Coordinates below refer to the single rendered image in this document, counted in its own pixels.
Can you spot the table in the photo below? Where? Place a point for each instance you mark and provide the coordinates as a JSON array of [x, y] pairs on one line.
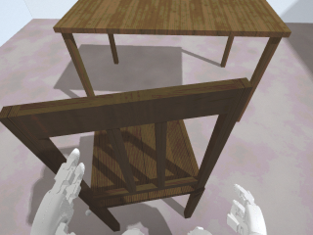
[[232, 18]]

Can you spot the robot right hand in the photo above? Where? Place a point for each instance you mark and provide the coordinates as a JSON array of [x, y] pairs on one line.
[[249, 219]]

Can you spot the robot left hand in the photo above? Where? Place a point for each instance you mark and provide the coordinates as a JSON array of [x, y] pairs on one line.
[[57, 203]]

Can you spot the chair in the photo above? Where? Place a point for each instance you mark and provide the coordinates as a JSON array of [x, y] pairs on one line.
[[141, 151]]

